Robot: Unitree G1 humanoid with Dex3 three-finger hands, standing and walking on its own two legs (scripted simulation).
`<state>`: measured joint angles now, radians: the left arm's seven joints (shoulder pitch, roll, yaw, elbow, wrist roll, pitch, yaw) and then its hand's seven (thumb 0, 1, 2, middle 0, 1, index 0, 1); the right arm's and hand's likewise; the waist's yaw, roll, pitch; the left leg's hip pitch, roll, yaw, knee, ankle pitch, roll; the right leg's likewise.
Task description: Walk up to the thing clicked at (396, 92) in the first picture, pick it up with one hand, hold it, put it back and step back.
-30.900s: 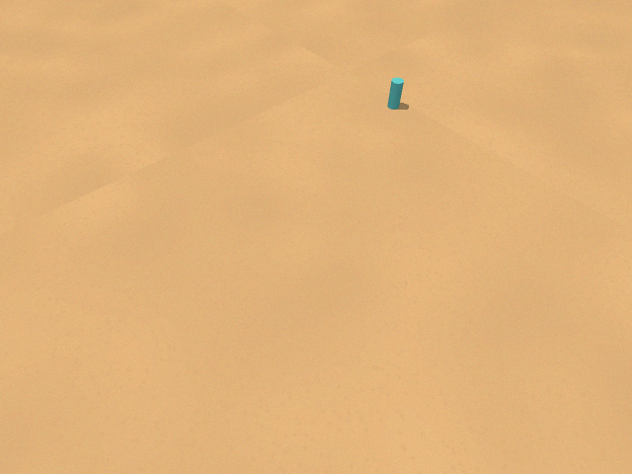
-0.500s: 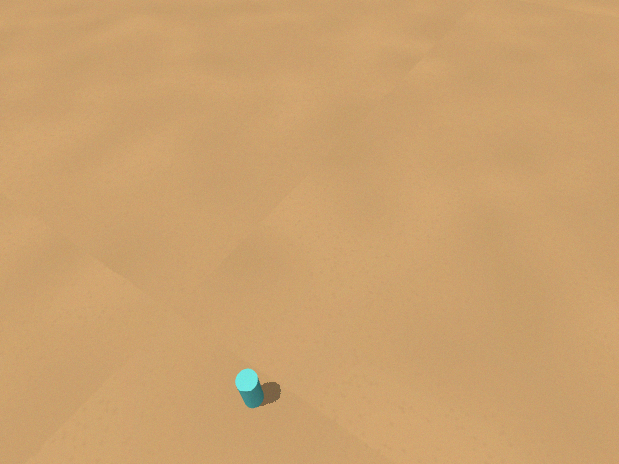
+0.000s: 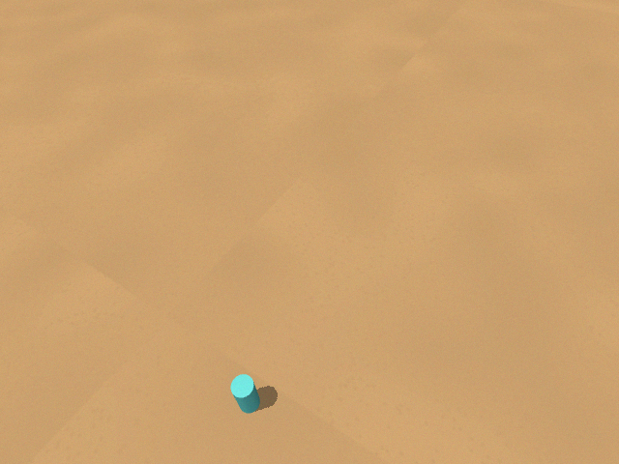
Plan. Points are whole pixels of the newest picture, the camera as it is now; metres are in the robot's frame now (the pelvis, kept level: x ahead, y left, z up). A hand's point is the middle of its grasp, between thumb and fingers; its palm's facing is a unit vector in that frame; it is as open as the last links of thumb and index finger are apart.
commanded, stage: stand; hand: left
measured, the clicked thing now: (246, 394) +0.41 +0.22 -0.70
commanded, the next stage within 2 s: step back in 0.66 s
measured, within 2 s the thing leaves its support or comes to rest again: neither
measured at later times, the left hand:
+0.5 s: hand out of the picture +0.07 +0.25 -0.16, palm faces -0.02 -0.94 -0.33, open 7.4 cm
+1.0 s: hand out of the picture +0.08 +0.29 -0.18, palm faces -0.04 -0.93 -0.38, open 7.4 cm
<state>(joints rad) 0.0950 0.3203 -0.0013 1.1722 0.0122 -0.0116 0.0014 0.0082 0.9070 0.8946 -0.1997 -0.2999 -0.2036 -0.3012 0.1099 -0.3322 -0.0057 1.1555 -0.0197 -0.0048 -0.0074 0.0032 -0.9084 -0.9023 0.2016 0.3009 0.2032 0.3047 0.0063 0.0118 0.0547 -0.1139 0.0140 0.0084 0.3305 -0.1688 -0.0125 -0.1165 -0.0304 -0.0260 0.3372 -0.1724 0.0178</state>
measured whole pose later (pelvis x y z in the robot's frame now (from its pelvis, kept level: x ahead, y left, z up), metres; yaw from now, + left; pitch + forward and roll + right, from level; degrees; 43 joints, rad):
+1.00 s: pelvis -0.04 +0.03 -0.02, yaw +0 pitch -1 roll +0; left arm 0.05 0.39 0.05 0.96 0.02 0.04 0.01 0.01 0.91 0.89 -0.20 -0.30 -0.21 -0.30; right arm 0.09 -0.41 -0.07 0.99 0.00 0.06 0.02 0.00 -0.91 -0.90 0.20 0.30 0.20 0.30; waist -0.01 -0.02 0.16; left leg -0.33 -0.05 -0.01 0.79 -0.43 0.04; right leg -0.35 -0.06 0.01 0.61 -0.24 0.02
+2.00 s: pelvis -0.27 +0.05 -0.02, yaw -3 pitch -2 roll -1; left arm 0.14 0.39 0.08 0.80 0.01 0.08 0.01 0.01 0.91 0.89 -0.20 -0.30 -0.20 -0.30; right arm 0.18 -0.35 -0.04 0.88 -0.04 0.03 -0.01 0.01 -0.91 -0.90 0.21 0.30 0.21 0.31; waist 0.00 -0.05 0.17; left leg -0.26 0.01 -0.03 0.58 -0.28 0.01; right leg -0.50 0.13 0.16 1.17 -0.49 -0.02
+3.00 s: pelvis -0.62 -0.03 -0.03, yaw -5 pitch -3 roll +0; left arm 0.22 0.35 0.05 0.91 0.04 0.02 0.00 0.01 0.91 0.89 -0.20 -0.30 -0.21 -0.30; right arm 0.10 -0.41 -0.06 0.85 -0.02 0.08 -0.01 0.00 -0.91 -0.90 0.20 0.30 0.20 0.30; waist 0.05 0.05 0.14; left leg -0.49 -0.01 -0.13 0.91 -0.45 0.00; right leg -0.25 0.03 0.04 0.68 -0.38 -0.02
